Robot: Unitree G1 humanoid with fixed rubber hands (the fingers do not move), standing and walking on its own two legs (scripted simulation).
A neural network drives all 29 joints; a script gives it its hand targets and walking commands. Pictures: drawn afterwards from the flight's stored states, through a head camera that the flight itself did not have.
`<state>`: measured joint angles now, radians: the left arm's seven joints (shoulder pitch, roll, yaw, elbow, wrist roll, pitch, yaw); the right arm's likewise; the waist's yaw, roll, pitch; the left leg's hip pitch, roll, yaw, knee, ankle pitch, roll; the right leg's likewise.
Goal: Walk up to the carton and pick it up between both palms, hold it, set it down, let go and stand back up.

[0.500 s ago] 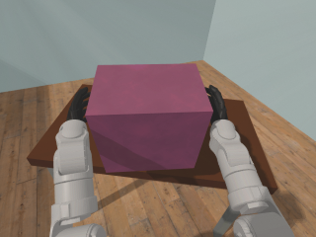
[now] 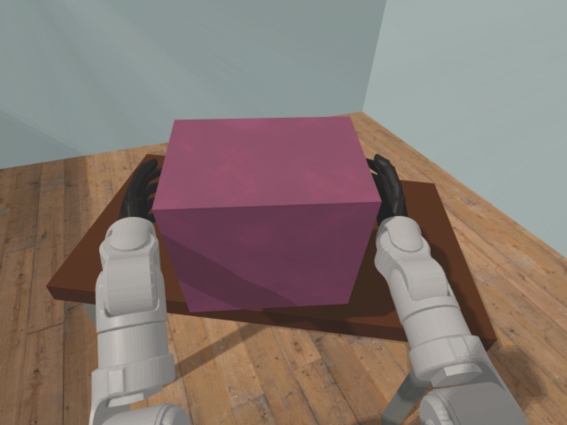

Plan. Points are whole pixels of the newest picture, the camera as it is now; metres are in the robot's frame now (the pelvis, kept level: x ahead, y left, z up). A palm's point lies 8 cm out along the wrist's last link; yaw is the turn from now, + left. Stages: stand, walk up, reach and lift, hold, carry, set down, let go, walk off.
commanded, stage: hold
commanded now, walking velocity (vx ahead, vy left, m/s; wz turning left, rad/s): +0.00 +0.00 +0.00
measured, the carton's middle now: (267, 217) +0.39 +0.00 +0.13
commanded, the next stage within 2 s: none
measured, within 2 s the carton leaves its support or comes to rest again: neither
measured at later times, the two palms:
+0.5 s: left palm (138, 217) +0.35 +0.17 +0.17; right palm (389, 210) +0.35 -0.16 +0.17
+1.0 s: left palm (136, 218) +0.35 +0.17 +0.17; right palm (387, 211) +0.35 -0.16 +0.17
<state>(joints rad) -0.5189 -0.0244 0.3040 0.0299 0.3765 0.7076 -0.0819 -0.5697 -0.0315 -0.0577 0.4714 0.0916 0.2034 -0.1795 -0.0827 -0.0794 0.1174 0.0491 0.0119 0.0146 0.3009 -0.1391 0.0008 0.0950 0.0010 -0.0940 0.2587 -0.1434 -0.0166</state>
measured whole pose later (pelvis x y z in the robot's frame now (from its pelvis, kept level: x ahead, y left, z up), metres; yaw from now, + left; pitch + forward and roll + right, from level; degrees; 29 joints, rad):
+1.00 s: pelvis +0.00 +0.00 +0.00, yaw +0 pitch -12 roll +0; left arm -0.54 -0.02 0.31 0.05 0.38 0.70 -0.08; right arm -0.59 -0.02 -0.07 0.49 0.07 0.20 -0.18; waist -0.08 -0.08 0.12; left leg 0.04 0.01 0.01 0.29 -0.13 0.00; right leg 0.08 0.00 -0.09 0.26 -0.14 -0.02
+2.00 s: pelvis +0.00 +0.00 +0.00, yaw -1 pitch -13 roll -1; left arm -0.49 -0.04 0.29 -0.01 0.38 0.72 -0.08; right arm -0.53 -0.05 -0.03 0.42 0.12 0.21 -0.19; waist -0.10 -0.07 0.12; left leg 0.06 0.01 0.03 0.31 -0.15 0.00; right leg 0.11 0.00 -0.08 0.26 -0.15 -0.01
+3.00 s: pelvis +0.00 +0.00 +0.00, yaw -1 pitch -12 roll +0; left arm -0.51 -0.03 0.31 -0.01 0.39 0.74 -0.08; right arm -0.59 -0.03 -0.04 0.48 0.11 0.21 -0.17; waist -0.06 -0.08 0.12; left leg 0.05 0.02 0.02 0.29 -0.14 0.00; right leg 0.08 0.01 -0.09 0.26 -0.14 -0.02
